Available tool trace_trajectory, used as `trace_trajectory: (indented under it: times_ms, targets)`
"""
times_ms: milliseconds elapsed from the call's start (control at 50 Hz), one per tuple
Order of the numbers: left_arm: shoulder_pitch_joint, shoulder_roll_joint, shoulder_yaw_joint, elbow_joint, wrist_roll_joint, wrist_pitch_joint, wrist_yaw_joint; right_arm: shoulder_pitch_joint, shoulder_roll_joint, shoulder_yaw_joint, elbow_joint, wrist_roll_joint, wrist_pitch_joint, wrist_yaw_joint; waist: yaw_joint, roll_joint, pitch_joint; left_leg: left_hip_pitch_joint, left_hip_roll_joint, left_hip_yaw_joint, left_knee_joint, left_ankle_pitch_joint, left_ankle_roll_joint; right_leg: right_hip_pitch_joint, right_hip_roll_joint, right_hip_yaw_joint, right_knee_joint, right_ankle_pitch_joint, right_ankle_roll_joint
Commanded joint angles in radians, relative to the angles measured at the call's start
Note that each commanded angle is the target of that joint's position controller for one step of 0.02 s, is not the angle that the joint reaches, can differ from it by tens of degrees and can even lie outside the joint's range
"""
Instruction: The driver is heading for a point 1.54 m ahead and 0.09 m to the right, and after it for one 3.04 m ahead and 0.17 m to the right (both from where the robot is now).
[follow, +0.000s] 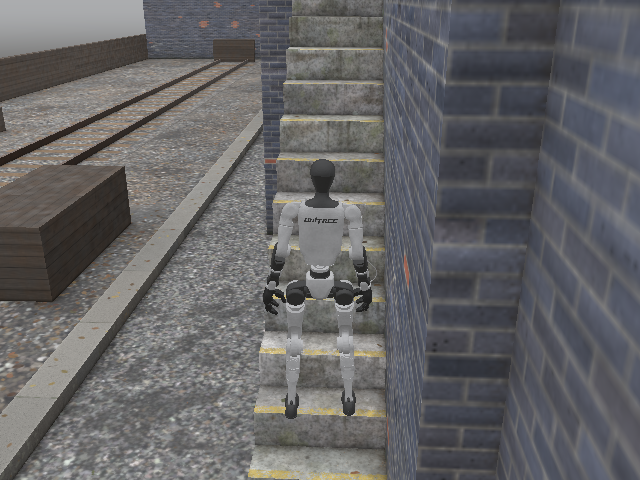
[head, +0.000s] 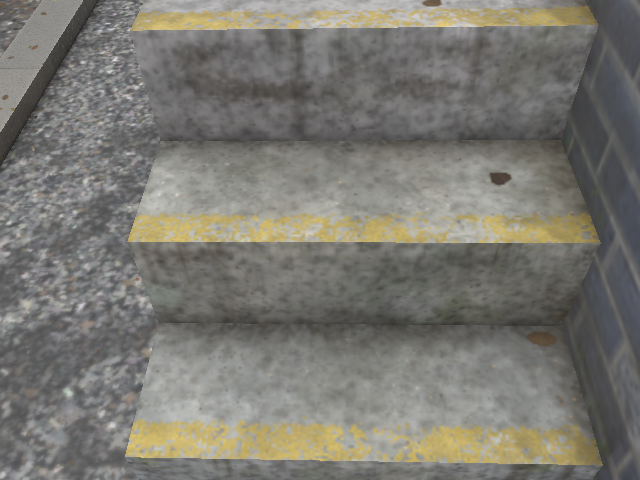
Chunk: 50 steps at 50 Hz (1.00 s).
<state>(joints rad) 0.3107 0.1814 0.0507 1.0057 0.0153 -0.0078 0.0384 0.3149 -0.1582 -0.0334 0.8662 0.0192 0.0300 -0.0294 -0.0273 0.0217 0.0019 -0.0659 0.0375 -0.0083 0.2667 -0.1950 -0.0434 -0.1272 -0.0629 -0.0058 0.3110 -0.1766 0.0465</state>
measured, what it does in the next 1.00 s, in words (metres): stands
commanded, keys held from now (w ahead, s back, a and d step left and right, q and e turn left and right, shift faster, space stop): no key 0.92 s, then w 0.08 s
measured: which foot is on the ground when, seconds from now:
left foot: down 0.00-1.00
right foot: down 0.00-1.00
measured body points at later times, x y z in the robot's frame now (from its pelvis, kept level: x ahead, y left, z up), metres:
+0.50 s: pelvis +0.00 -0.01 +0.00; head +0.01 -0.03 +0.45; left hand +0.00 +0.24 -0.14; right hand +0.06 -0.24 -0.15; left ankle -0.03 +0.15 -0.75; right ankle -0.01 -0.15 -0.75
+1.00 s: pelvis +0.00 -0.01 +0.00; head +0.00 -0.02 +0.45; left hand +0.01 +0.25 -0.14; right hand +0.06 -0.24 -0.15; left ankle -0.03 +0.15 -0.75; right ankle -0.01 -0.15 -0.75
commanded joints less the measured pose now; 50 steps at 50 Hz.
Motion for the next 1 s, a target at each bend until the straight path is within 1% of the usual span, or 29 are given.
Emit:
trace_trajectory:
  times_ms: [20,40,100,120,180,200,240,260,280,340,660,680,740,760,800,920,940,960,1000]
  targets:
    - [0.056,0.098,0.02,-0.017,-0.002,-0.007,0.006,0.026,-0.078,-0.016,-0.049,0.0,-0.012,-0.001,0.006,-0.001,0.064,-0.083,0.074,-0.05,-0.07,0.092,0.026,0.018,-0.053,0.053,-0.057,0.07,-0.078]
    - [0.05,0.095,0.02,-0.014,-0.005,-0.006,0.008,0.027,-0.083,-0.018,-0.051,0.003,-0.012,0.001,0.002,-0.003,0.062,-0.082,0.074,-0.049,-0.069,0.098,0.023,0.024,-0.052,0.061,-0.059,0.092,-0.082]
    - [0.054,0.1,0.022,-0.011,-0.006,-0.005,0.008,0.037,-0.084,-0.018,-0.05,0.004,-0.013,0.001,0.003,-0.005,0.05,-0.076,0.074,-0.048,-0.069,0.097,0.018,0.045,-0.055,0.068,-0.057,0.126,-0.083]
    - [0.066,0.1,0.022,-0.006,-0.006,-0.006,0.003,0.014,-0.081,-0.017,-0.055,0.006,-0.008,0.0,0.01,0.003,0.06,-0.093,0.075,-0.05,-0.065,0.095,0.018,0.047,-0.063,0.071,-0.057,0.161,-0.079]
    - [0.072,0.1,0.022,0.0,-0.008,-0.009,-0.001,0.03,-0.081,-0.016,-0.053,0.006,-0.003,-0.002,0.005,-0.012,0.042,-0.084,0.078,-0.05,-0.065,0.088,0.014,0.063,-0.063,0.075,-0.053,0.193,-0.078]
    - [0.082,0.094,0.021,0.004,-0.01,-0.011,-0.003,0.033,-0.077,-0.016,-0.047,0.002,-0.003,0.0,0.005,0.006,0.046,-0.084,0.078,-0.053,-0.069,0.079,0.016,0.057,-0.07,0.08,-0.059,0.187,-0.078]
    - [0.084,0.097,0.021,0.006,-0.009,-0.014,-0.004,0.034,-0.077,-0.016,-0.044,0.003,-0.001,0.0,0.004,-0.008,0.047,-0.081,0.081,-0.055,-0.071,0.081,0.016,0.058,-0.069,0.081,-0.061,0.191,-0.077]
    - [0.09,0.105,0.021,-0.003,-0.007,-0.014,-0.003,0.021,-0.085,-0.019,-0.046,0.006,-0.005,0.008,0.012,-0.009,0.058,-0.1,0.071,-0.046,-0.064,0.076,0.016,0.064,-0.061,0.076,-0.059,0.201,-0.083]
    - [0.09,0.103,0.022,-0.004,-0.007,-0.013,-0.001,0.022,-0.084,-0.019,-0.046,0.007,-0.008,0.012,0.011,-0.014,0.052,-0.103,0.072,-0.047,-0.065,0.073,0.016,0.071,-0.061,0.077,-0.056,0.206,-0.085]
    - [0.099,0.101,0.022,-0.014,-0.008,-0.009,0.003,0.015,-0.084,-0.019,-0.045,0.008,-0.012,0.018,0.014,-0.016,0.042,-0.104,0.072,-0.047,-0.061,0.076,0.013,0.081,-0.062,0.08,-0.051,0.223,-0.088]
    - [0.124,0.107,0.024,-0.038,-0.007,-0.005,0.009,-0.005,-0.089,-0.019,-0.05,0.009,-0.016,0.029,0.018,-0.011,0.038,-0.094,0.072,-0.047,-0.061,0.112,0.011,0.077,-0.061,0.075,-0.045,0.241,-0.09]
    - [0.115,0.115,0.026,-0.043,-0.006,-0.003,0.011,-0.009,-0.096,-0.02,-0.057,0.013,-0.016,0.026,0.018,-0.029,0.035,-0.093,0.072,-0.044,-0.056,0.126,0.008,0.082,-0.053,0.07,-0.038,0.247,-0.091]
    - [0.117,0.113,0.026,-0.048,-0.007,0.0,0.013,-0.012,-0.097,-0.019,-0.062,0.012,-0.016,0.027,0.02,-0.011,0.032,-0.094,0.07,-0.042,-0.052,0.129,0.007,0.08,-0.055,0.07,-0.037,0.241,-0.091]
    - [0.111,0.105,0.026,-0.039,-0.008,-0.001,0.011,0.002,-0.088,-0.015,-0.058,0.01,-0.012,0.018,0.013,-0.012,0.023,-0.074,0.08,-0.052,-0.061,0.133,0.006,0.072,-0.063,0.077,-0.042,0.232,-0.085]
    - [0.11,0.109,0.026,-0.034,-0.008,-0.005,0.006,0.002,-0.093,-0.015,-0.06,0.009,-0.006,0.011,0.013,-0.007,0.035,-0.07,0.08,-0.052,-0.061,0.14,0.007,0.061,-0.063,0.075,-0.048,0.222,-0.081]
    - [0.102,0.115,0.027,-0.025,-0.008,-0.011,-0.001,0.007,-0.096,-0.015,-0.063,0.009,-0.004,0.008,0.014,-0.001,0.048,-0.076,0.08,-0.054,-0.069,0.13,0.011,0.058,-0.063,0.073,-0.056,0.188,-0.079]
    - [0.106,0.102,0.023,-0.017,-0.007,-0.011,0.0,0.017,-0.083,-0.011,-0.057,0.008,-0.004,0.007,0.011,0.001,0.037,-0.065,0.078,-0.053,-0.081,0.087,0.014,0.057,-0.06,0.07,-0.068,0.12,-0.079]
    - [0.103,0.098,0.021,-0.015,-0.007,-0.01,0.002,0.013,-0.076,-0.009,-0.055,0.009,-0.005,0.007,0.013,0.003,0.049,-0.069,0.072,-0.05,-0.086,0.042,0.018,0.045,-0.057,0.071,-0.084,0.03,-0.081]
    - [0.082,0.1,0.02,-0.02,-0.006,-0.01,0.007,0.002,-0.07,-0.005,-0.058,0.011,-0.008,0.002,0.013,-0.007,0.078,-0.087,0.06,-0.042,-0.079,-0.019,0.024,0.013,-0.054,0.078,-0.108,-0.122,-0.092]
